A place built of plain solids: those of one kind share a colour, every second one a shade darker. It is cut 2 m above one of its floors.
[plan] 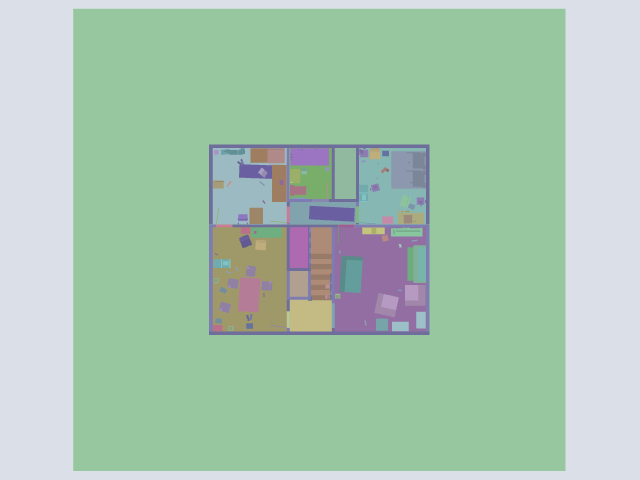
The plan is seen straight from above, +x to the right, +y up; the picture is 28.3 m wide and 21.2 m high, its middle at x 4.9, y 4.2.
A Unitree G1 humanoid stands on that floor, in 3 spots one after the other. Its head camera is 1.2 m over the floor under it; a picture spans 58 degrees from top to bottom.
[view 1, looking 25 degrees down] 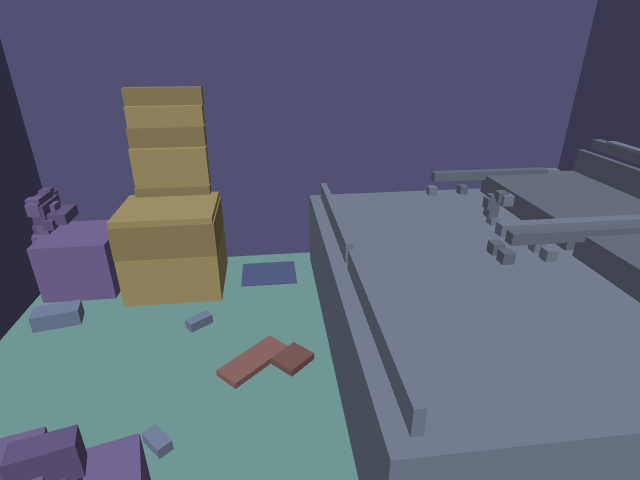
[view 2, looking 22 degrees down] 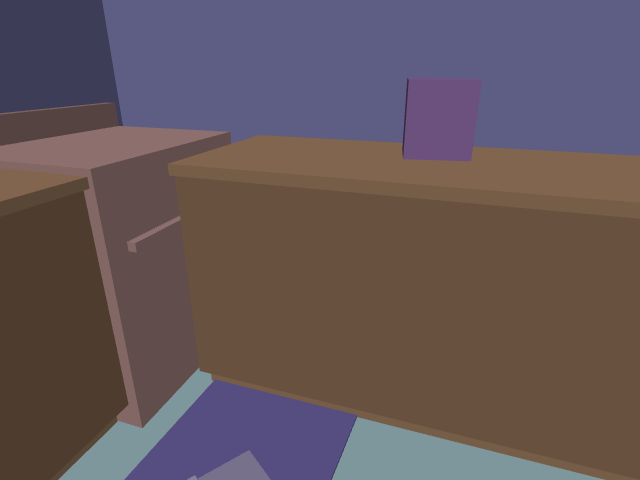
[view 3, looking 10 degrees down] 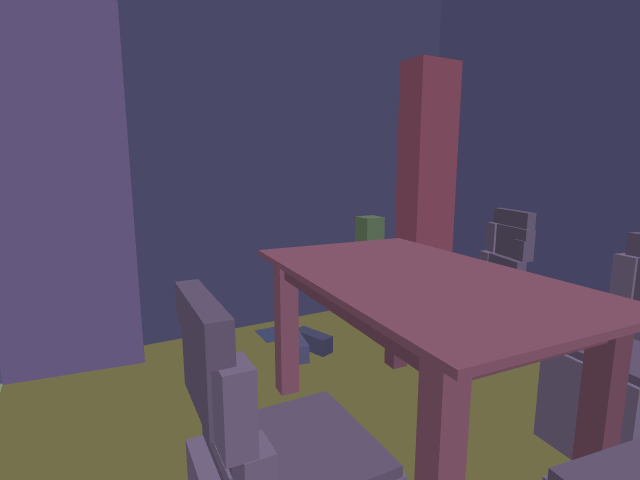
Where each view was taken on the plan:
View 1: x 7.83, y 5.88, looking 83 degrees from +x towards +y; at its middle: child_bed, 1.97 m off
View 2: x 1.68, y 6.62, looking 19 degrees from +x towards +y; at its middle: counter_run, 1.30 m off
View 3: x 2.98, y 3.12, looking -119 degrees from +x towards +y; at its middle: wall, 3.44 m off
